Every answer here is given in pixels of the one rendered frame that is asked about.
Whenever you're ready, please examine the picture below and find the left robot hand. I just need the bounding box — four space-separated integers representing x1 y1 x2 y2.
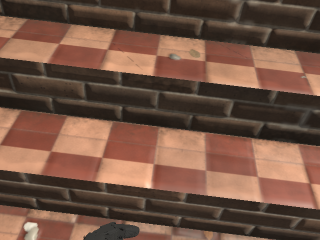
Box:
83 222 140 240

